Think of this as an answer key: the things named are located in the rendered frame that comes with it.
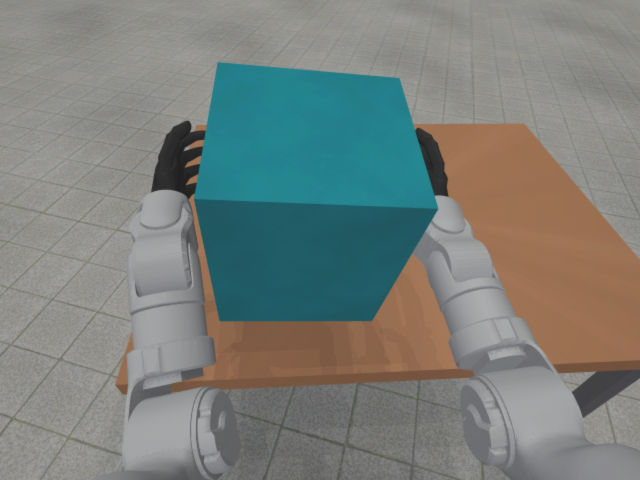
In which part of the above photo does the robot right forearm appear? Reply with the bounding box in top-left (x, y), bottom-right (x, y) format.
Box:
top-left (413, 195), bottom-right (585, 434)

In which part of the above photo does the carton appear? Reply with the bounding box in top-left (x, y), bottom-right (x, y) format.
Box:
top-left (194, 62), bottom-right (438, 321)

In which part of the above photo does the robot left forearm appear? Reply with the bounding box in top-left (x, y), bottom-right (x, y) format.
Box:
top-left (122, 190), bottom-right (216, 470)

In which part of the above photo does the robot right hand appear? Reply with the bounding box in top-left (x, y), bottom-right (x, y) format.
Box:
top-left (415, 128), bottom-right (449, 197)

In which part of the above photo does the robot right upper arm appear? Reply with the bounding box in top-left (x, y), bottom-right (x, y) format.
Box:
top-left (460, 366), bottom-right (640, 480)

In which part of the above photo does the table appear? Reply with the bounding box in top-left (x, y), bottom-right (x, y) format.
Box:
top-left (115, 123), bottom-right (640, 418)

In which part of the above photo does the robot left hand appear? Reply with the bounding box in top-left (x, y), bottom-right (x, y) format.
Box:
top-left (151, 121), bottom-right (206, 199)

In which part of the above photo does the robot left upper arm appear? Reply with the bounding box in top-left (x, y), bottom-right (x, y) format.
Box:
top-left (91, 386), bottom-right (241, 480)

